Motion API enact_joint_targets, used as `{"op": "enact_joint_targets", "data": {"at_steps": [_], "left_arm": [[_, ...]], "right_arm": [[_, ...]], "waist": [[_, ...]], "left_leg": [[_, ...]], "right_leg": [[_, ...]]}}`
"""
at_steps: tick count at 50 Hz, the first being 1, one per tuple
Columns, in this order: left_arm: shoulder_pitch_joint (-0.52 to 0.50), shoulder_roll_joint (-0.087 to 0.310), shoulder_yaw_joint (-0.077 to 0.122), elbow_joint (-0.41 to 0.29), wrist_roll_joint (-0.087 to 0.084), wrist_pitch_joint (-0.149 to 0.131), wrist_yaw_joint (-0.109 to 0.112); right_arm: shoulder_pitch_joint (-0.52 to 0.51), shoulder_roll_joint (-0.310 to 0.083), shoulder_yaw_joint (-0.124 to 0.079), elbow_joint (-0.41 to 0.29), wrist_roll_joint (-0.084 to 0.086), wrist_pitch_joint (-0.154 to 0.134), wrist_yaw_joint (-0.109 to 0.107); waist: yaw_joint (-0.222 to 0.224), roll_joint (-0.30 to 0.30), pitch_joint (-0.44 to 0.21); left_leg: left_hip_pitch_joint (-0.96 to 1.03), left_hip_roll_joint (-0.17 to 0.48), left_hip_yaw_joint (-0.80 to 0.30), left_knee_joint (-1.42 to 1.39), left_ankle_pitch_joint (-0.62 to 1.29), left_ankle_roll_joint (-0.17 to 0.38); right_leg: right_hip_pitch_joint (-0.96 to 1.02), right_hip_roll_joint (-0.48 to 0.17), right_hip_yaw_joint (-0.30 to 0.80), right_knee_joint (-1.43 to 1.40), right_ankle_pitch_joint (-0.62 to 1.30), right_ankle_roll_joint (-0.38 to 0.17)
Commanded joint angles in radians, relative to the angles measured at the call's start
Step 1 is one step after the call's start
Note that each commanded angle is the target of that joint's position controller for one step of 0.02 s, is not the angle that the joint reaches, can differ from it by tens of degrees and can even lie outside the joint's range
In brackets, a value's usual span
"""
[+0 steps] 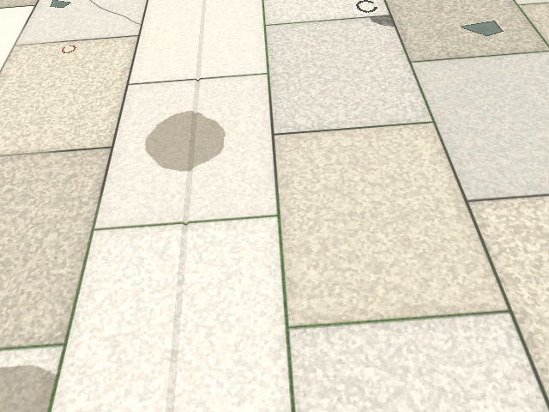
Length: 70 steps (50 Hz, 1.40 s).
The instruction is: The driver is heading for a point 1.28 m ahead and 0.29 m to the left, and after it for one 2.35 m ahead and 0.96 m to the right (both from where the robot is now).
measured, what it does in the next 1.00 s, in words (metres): walks ahead, turning left: left foot, then right foot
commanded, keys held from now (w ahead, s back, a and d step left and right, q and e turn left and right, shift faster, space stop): w+q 0.64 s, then w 0.22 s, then w+e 0.14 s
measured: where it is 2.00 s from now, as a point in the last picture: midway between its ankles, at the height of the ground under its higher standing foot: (224, 235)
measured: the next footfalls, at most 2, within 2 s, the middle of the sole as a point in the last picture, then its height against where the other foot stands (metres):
left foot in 0.30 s outside the picture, level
right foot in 0.76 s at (298, 376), level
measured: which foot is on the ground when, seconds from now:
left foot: up 0.00-0.28, down 0.30-0.78, up 0.80-1.00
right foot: down 0.00-0.30, up 0.32-0.74, down 0.76-1.00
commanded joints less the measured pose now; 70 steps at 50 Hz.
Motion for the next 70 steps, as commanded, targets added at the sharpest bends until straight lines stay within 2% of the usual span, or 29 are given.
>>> {"op": "enact_joint_targets", "data": {"at_steps": [1, 9, 13, 14, 15, 16, 17, 18, 20, 24, 29, 34, 37, 38, 39, 40, 41, 43, 44, 47, 52, 56, 60, 61, 62, 63, 64, 66, 70], "left_arm": [[-0.018, 0.149, 0.042, -0.040, -0.001, -0.021, 0.010], [0.061, 0.175, 0.050, 0.041, -0.017, 0.003, 0.029], [0.025, 0.245, 0.062, 0.037, -0.018, 0.025, 0.049], [0.001, 0.254, 0.062, 0.029, -0.025, 0.024, 0.050], [-0.004, 0.238, 0.051, 0.008, -0.021, 0.010, 0.049], [0.096, 0.075, -0.001, -0.040, -0.004, -0.023, 0.024], [0.007, 0.166, 0.016, -0.054, -0.029, -0.072, 0.003], [-0.095, 0.196, 0.023, -0.097, -0.066, -0.085, -0.004], [-0.116, 0.180, 0.023, -0.102, -0.023, -0.081, 0.007], [-0.060, 0.160, 0.024, -0.094, 0.007, -0.032, 0.011], [-0.274, 0.105, -0.002, -0.146, 0.005, -0.032, 0.013], [-0.343, 0.160, 0.019, -0.167, -0.020, -0.054, -0.012], [-0.219, 0.190, 0.044, -0.140, -0.015, -0.067, -0.013], [-0.100, 0.229, 0.058, -0.129, 0.001, -0.073, -0.007], [0.041, 0.322, 0.082, -0.104, 0.019, -0.070, -0.003], [0.119, 0.301, 0.087, -0.055, -0.007, -0.057, -0.017], [0.076, 0.218, 0.064, -0.069, -0.022, -0.053, -0.016], [-0.029, 0.165, 0.040, -0.078, -0.011, -0.037, -0.012], [-0.055, 0.149, 0.031, -0.076, -0.007, -0.037, -0.013], [-0.059, 0.149, 0.028, -0.060, -0.018, -0.038, -0.016], [-0.014, 0.214, 0.047, -0.024, -0.036, -0.018, 0.001], [0.055, 0.224, 0.050, 0.002, -0.046, 0.000, 0.007], [0.038, 0.199, 0.045, -0.003, -0.040, 0.015, 0.014], [0.014, 0.143, 0.025, -0.025, -0.028, 0.011, 0.011], [0.107, 0.066, 0.002, -0.052, -0.035, -0.003, 0.014], [0.114, 0.126, 0.013, -0.061, -0.055, -0.008, 0.017], [0.052, 0.189, 0.033, -0.061, -0.063, -0.003, 0.016], [-0.025, 0.178, 0.037, -0.073, -0.044, 0.012, 0.013], [-0.045, 0.119, 0.034, -0.089, -0.039, 0.043, 0.000]], "right_arm": [[-0.099, -0.040, -0.004, -0.089, -0.001, -0.019, 0.003], [-0.274, 0.025, 0.034, -0.194, -0.001, -0.033, 0.058], [-0.119, -0.060, -0.003, -0.202, 0.004, -0.022, 0.065], [0.033, -0.118, -0.032, -0.174, 0.004, -0.019, 0.054], [0.188, -0.185, -0.059, -0.146, -0.001, -0.006, 0.029], [0.155, -0.268, -0.071, -0.169, 0.000, -0.011, 0.018], [0.190, -0.188, -0.046, -0.169, -0.014, -0.016, 0.014], [0.159, -0.137, -0.032, -0.165, -0.020, -0.022, 0.014], [0.012, -0.082, -0.014, -0.189, -0.011, -0.031, 0.018], [-0.046, -0.099, -0.014, -0.198, -0.018, -0.038, 0.003], [0.016, -0.129, -0.020, -0.164, -0.004, -0.023, -0.018], [0.089, -0.123, -0.016, -0.138, 0.002, -0.010, -0.023], [0.074, -0.098, -0.008, -0.136, -0.010, -0.006, -0.021], [0.069, -0.052, 0.010, -0.149, -0.018, -0.010, -0.016], [0.186, 0.006, 0.031, -0.159, -0.011, -0.020, -0.017], [0.232, -0.017, 0.034, -0.151, 0.009, -0.028, -0.018], [0.141, -0.106, 0.013, -0.154, 0.019, -0.028, -0.019], [-0.019, -0.101, 0.014, -0.195, -0.013, -0.028, -0.017], [-0.032, -0.085, 0.013, -0.202, -0.025, -0.030, -0.014], [-0.003, -0.034, 0.024, -0.192, -0.029, -0.031, -0.010], [-0.164, 0.009, 0.049, -0.219, -0.031, -0.053, -0.001], [-0.255, -0.028, 0.037, -0.241, -0.014, -0.068, 0.012], [-0.116, -0.090, 0.000, -0.210, -0.018, -0.080, 0.003], [0.027, -0.142, -0.019, -0.195, -0.035, -0.081, -0.008], [0.135, -0.226, -0.041, -0.178, -0.047, -0.063, -0.014], [0.167, -0.183, -0.034, -0.158, -0.036, -0.056, -0.007], [0.127, -0.119, -0.016, -0.158, -0.029, -0.056, -0.008], [0.018, -0.055, 0.006, -0.158, -0.034, -0.055, -0.004], [-0.043, -0.052, -0.001, -0.129, -0.039, -0.073, -0.005]], "waist": [[0.022, -0.140, 0.091], [0.077, -0.113, 0.163], [-0.051, -0.203, -0.010], [-0.138, -0.182, -0.095], [-0.211, -0.091, -0.184], [-0.081, 0.205, -0.306], [-0.154, 0.073, -0.403], [-0.148, 0.017, -0.247], [-0.038, -0.110, -0.064], [0.031, -0.043, 0.011], [-0.051, 0.006, 0.029], [-0.080, 0.055, -0.006], [-0.003, 0.084, -0.034], [0.055, 0.042, -0.137], [0.052, -0.189, -0.298], [0.057, -0.383, -0.321], [0.081, -0.238, -0.173], [0.056, -0.109, 0.001], [0.026, -0.120, 0.032], [-0.010, -0.166, 0.026], [0.035, -0.148, 0.033], [0.060, -0.157, 0.036], [-0.039, -0.160, -0.024], [-0.112, -0.093, -0.129], [-0.106, 0.163, -0.267], [-0.110, 0.236, -0.263], [-0.111, 0.134, -0.141], [-0.066, 0.048, -0.012], [-0.009, 0.052, 0.044]], "left_leg": [[-0.123, -0.014, -0.035, -0.125, 0.107, -0.007], [-0.101, -0.025, 0.138, -0.378, 0.034, 0.058], [0.247, -0.148, 0.243, -0.388, -0.141, 0.148], [0.493, -0.174, 0.221, -0.467, -0.081, 0.189], [0.818, -0.064, 0.026, -0.509, -0.088, 0.246], [1.182, 0.246, -0.595, -0.585, -0.194, 0.466], [1.185, 0.271, -0.735, -0.711, -0.279, 0.465], [1.063, 0.229, -0.561, -0.728, -0.240, 0.397], [0.747, 0.136, -0.351, -0.762, -0.058, 0.332], [0.467, 0.069, -0.216, -0.828, 0.126, 0.333], [0.379, -0.027, -0.118, -0.779, 0.039, 0.249], [0.542, 0.048, -0.258, -0.670, -0.075, 0.217], [0.584, 0.040, -0.278, -0.542, 0.054, 0.173], [0.528, -0.011, -0.224, -0.345, 0.059, 0.137], [0.237, -0.140, -0.098, 0.011, -0.178, 0.058], [0.003, -0.168, -0.074, 0.219, -0.537, 0.029], [-0.086, -0.114, -0.108, 0.307, -0.475, 0.033], [-0.073, -0.042, -0.038, 0.249, -0.335, 0.037], [-0.031, -0.004, -0.022, 0.180, -0.288, 0.037], [0.060, 0.009, 0.031, 0.041, -0.257, 0.018], [0.181, -0.030, 0.066, -0.346, -0.041, -0.024], [0.267, -0.065, 0.050, -0.488, 0.027, -0.026], [0.550, -0.057, 0.055, -0.598, -0.034, 0.035], [0.767, 0.079, -0.066, -0.589, -0.068, 0.092], [1.084, 0.312, -0.408, -0.624, -0.199, 0.222], [1.065, 0.364, -0.625, -0.712, -0.398, 0.266], [0.963, 0.329, -0.520, -0.734, -0.443, 0.237], [0.756, 0.245, -0.295, -0.783, -0.260, 0.203], [0.600, 0.194, -0.061, -0.868, -0.008, 0.198]], "right_leg": [[0.033, -0.261, 0.081, -0.129, 0.284, -0.072], [0.163, -0.312, -0.052, -0.060, 0.584, -0.049], [0.164, -0.315, -0.098, 0.282, 1.225, -0.030], [0.066, -0.289, -0.110, 0.485, 1.178, -0.011], [-0.192, -0.238, -0.099, 0.780, 0.819, 0.021], [-0.655, 0.001, -0.003, 1.220, -0.256, 0.090], [-0.743, -0.015, 0.240, 1.296, -0.270, 0.061], [-0.783, -0.066, 0.238, 1.237, -0.191, 0.039], [-0.706, -0.144, 0.205, 1.024, -0.098, 0.042], [-0.586, -0.166, 0.161, 0.875, -0.025, 0.111], [-0.503, -0.095, 0.119, 0.464, 0.291, 0.145], [-0.458, -0.059, 0.156, 0.284, 0.286, 0.114], [-0.288, -0.048, 0.121, 0.214, 0.202, 0.039], [-0.088, -0.143, 0.204, 0.231, 0.199, -0.020], [0.283, -0.362, 0.559, 0.218, 0.110, -0.176], [0.373, -0.466, 0.912, 0.074, -0.172, -0.254], [0.274, -0.435, 0.844, 0.043, -0.310, -0.211], [0.028, -0.344, 0.585, 0.016, -0.132, -0.163], [-0.052, -0.303, 0.523, -0.008, -0.039, -0.156], [-0.139, -0.239, 0.414, -0.049, 0.148, -0.170], [-0.193, -0.198, 0.301, -0.049, 0.250, -0.156], [-0.164, -0.226, 0.362, -0.004, 0.177, -0.135], [-0.195, -0.183, 0.388, 0.169, 0.173, -0.066], [-0.305, -0.119, 0.331, 0.407, 0.110, -0.027], [-0.620, 0.001, 0.187, 0.745, -0.183, 0.039], [-0.774, -0.029, 0.217, 0.939, -0.326, 0.051], [-0.819, -0.074, 0.238, 1.017, -0.246, 0.051], [-0.776, -0.127, 0.211, 0.987, -0.112, 0.058], [-0.694, -0.164, 0.195, 0.911, 0.003, 0.077]]}}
